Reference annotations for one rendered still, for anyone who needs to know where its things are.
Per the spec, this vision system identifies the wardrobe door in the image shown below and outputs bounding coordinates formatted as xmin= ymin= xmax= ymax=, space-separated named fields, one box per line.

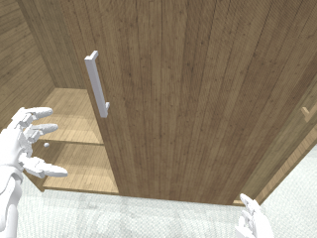
xmin=235 ymin=74 xmax=317 ymax=201
xmin=58 ymin=0 xmax=317 ymax=205

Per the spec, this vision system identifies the left robot hand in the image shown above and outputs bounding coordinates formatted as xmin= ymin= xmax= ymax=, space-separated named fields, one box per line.
xmin=0 ymin=107 xmax=68 ymax=179

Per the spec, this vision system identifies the handle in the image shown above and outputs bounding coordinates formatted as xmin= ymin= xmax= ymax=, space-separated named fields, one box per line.
xmin=84 ymin=51 xmax=110 ymax=118
xmin=304 ymin=102 xmax=317 ymax=123

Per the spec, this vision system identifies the robot left forearm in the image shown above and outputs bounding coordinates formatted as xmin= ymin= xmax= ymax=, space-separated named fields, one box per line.
xmin=0 ymin=166 xmax=24 ymax=238

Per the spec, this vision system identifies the right robot hand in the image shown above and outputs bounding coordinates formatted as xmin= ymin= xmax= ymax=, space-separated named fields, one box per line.
xmin=235 ymin=193 xmax=274 ymax=238

